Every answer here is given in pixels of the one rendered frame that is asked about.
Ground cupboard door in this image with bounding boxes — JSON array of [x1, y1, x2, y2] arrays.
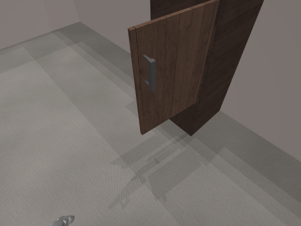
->
[[128, 0, 220, 135]]

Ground handle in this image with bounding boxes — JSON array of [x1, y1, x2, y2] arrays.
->
[[143, 55, 156, 92]]

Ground left robot hand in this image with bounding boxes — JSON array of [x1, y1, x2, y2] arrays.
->
[[50, 215, 75, 226]]

